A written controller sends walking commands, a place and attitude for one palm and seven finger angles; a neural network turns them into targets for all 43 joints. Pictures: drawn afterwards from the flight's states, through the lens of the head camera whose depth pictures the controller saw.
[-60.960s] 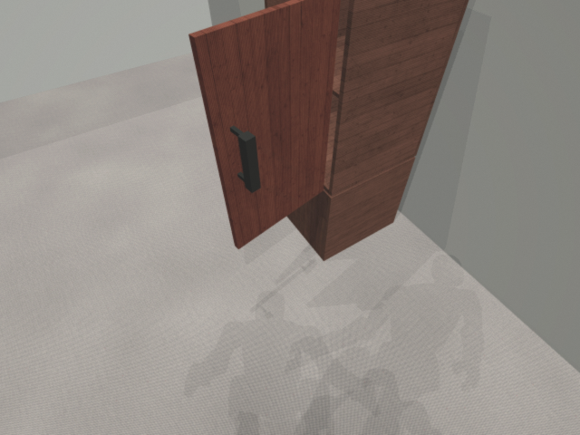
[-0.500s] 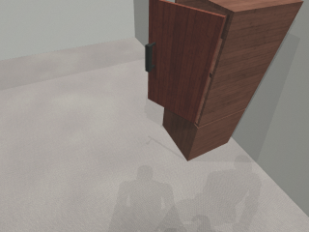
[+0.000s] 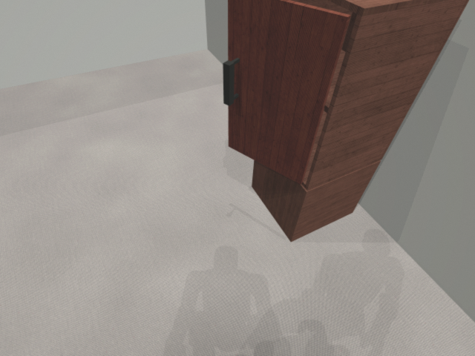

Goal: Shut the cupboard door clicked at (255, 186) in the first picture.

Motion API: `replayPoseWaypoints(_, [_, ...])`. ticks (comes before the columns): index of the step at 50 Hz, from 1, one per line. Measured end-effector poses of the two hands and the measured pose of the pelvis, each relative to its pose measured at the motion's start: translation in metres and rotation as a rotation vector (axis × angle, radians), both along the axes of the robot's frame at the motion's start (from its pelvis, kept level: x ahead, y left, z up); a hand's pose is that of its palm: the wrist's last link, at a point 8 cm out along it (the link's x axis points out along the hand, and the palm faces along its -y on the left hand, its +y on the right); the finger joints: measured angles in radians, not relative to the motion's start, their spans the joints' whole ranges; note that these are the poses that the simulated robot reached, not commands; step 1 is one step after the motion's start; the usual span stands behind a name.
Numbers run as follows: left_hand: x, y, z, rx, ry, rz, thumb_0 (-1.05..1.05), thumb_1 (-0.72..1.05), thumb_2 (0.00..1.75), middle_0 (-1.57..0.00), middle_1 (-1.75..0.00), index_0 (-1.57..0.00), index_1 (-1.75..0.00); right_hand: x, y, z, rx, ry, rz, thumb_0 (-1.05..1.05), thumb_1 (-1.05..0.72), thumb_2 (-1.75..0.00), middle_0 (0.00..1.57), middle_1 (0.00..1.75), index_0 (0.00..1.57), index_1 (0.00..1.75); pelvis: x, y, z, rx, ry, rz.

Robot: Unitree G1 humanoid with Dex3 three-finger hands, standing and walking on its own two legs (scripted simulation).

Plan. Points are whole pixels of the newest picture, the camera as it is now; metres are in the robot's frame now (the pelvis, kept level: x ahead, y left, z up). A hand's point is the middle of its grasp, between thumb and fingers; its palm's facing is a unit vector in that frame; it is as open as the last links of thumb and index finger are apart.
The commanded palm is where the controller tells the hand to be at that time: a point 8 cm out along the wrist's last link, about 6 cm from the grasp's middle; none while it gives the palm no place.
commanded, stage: look to check the result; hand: left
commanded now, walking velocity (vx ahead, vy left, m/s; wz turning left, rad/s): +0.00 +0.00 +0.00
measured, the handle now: (232, 81) +0.93 +0.07 -0.02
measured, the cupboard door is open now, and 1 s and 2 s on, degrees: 26 26 26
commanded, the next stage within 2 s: walk to a spot facing it in 0.16 s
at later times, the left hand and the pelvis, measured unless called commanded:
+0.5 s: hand out of the picture +0.01 +0.18 -0.18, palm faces +0.12 -0.97 -0.20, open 7.4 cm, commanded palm none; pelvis +0.01 +0.00 -0.01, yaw +4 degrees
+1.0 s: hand out of the picture +0.06 +0.21 -0.15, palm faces +0.37 -0.88 -0.30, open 7.4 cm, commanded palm none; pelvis +0.00 -0.04 -0.01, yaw +22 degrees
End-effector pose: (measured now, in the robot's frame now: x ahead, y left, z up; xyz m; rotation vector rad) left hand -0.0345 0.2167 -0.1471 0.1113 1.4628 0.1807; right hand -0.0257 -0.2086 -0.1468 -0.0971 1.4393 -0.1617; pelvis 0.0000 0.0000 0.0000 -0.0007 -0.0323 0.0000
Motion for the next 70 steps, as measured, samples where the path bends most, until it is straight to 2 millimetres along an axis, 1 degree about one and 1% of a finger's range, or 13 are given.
replayPoseWaypoints(17, [0.032,-0.001,0.0,0.0,-0.054,-0.016,0.01,0.91,0.89,-0.2,-0.3,-0.2,-0.3,0.019,-0.011,0.002,-0.02,-0.025,0.01,0.01,-0.91,-0.9,0.2,0.3,0.2,0.3,0.009,-0.002,0.001,0.002,-0.001,0.005])
replayPoseWaypoints(26, [0.036,0.009,-0.007,0.025,-0.092,0.065,0.01,0.91,0.89,-0.2,-0.3,-0.2,-0.3,0.031,-0.014,-0.004,-0.018,0.018,0.076,0.01,-0.91,-0.9,0.2,0.3,0.2,0.3,0.005,-0.003,-0.009,-0.01,0.024,0.087])
replayPoseWaypoints(32, [0.035,0.031,-0.021,0.036,-0.114,0.116,0.01,0.91,0.89,-0.2,-0.3,-0.2,-0.3,0.059,-0.017,-0.005,-0.065,-0.024,0.136,0.01,-0.91,-0.9,0.2,0.3,0.2,0.3,0.003,0.006,-0.02,-0.02,0.032,0.139])
replayPoseWaypoints(34, [0.039,0.038,-0.02,0.049,-0.119,0.123,0.01,0.91,0.89,-0.2,-0.3,-0.2,-0.3,0.069,-0.018,-0.001,-0.08,-0.052,0.161,0.01,-0.91,-0.9,0.2,0.3,0.2,0.3,0.002,0.006,-0.018,-0.024,0.038,0.161])
replayPoseWaypoints(41, [0.068,0.051,0.01,0.109,-0.257,0.167,0.01,0.91,0.89,-0.2,-0.3,-0.2,-0.3,0.098,-0.032,0.013,-0.104,-0.072,0.272,0.01,-0.91,-0.9,0.2,0.3,0.21,0.3,-0.001,-0.005,-0.004,-0.037,0.068,0.258])
replayPoseWaypoints(44, [0.077,0.049,0.021,0.137,-0.311,0.186,0.01,0.91,0.89,-0.2,-0.3,-0.19,-0.3,0.114,-0.044,0.013,-0.108,-0.084,0.317,0.01,-0.91,-0.9,0.2,0.3,0.21,0.3,-0.001,-0.014,-0.002,-0.039,0.073,0.303])
replayPoseWaypoints(47, [0.079,0.041,0.029,0.166,-0.347,0.209,0.01,0.91,0.89,-0.2,-0.3,-0.19,-0.3,0.133,-0.057,0.009,-0.103,-0.1,0.357,0.01,-0.9,-0.9,0.2,0.3,0.21,0.3,-0.001,-0.028,-0.004,-0.035,0.076,0.349])
replayPoseWaypoints(50, [0.068,0.029,0.03,0.208,-0.366,0.235,0.01,0.91,0.89,-0.2,-0.3,-0.2,-0.3,0.156,-0.07,-0.002,-0.085,-0.128,0.381,0.01,-0.9,-0.9,0.2,0.3,0.21,0.3,0.001,-0.044,-0.012,-0.01,0.08,0.38])
replayPoseWaypoints(53, [0.042,0.012,0.035,0.219,-0.311,0.27,0.01,0.91,0.89,-0.2,-0.3,-0.2,-0.3,0.179,-0.075,-0.002,-0.073,-0.154,0.419,0.01,-0.91,-0.9,0.2,0.3,0.2,0.3,0.002,-0.052,-0.008,-0.003,0.062,0.423])
replayPoseWaypoints(59, [-0.009,-0.017,0.034,0.197,-0.208,0.376,0.01,0.91,0.89,-0.21,-0.3,-0.2,-0.3,0.213,-0.063,0.006,-0.035,-0.174,0.514,0.01,-0.91,-0.9,0.2,0.3,0.2,0.3,0.007,-0.059,0.0,0.035,0.053,0.516])
replayPoseWaypoints(64, [-0.053,-0.034,0.024,0.173,-0.161,0.499,0.01,0.91,0.89,-0.21,-0.3,-0.2,-0.3,0.238,-0.031,0.006,-0.024,-0.165,0.645,0.01,-0.91,-0.9,0.2,0.3,0.2,0.29,0.006,-0.057,-0.002,0.036,0.052,0.604])
replayPoseWaypoints(68, [-0.096,-0.041,0.008,0.149,-0.114,0.605,0.01,0.91,0.89,-0.21,-0.3,-0.2,-0.3,0.262,0.012,0.008,-0.018,-0.215,0.758,0.01,-0.91,-0.9,0.2,0.3,0.2,0.29,0.002,-0.046,-0.011,0.022,0.051,0.668])
replayPoseWaypoints(70, [-0.117,-0.041,-0.005,0.136,-0.089,0.653,0.01,0.9,0.89,-0.21,-0.3,-0.2,-0.3,0.273,0.034,0.006,-0.014,-0.272,0.81,0.01,-0.91,-0.9,0.2,0.3,0.2,0.3,0.0,-0.038,-0.021,0.007,0.051,0.694])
